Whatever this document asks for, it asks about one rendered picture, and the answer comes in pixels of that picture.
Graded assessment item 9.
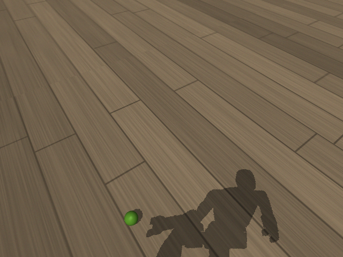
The ball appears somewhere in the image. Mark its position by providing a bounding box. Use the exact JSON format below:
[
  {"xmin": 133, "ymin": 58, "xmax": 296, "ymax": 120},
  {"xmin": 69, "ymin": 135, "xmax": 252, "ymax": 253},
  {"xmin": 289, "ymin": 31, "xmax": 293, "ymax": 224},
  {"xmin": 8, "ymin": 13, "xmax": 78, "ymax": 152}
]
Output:
[{"xmin": 124, "ymin": 211, "xmax": 138, "ymax": 226}]

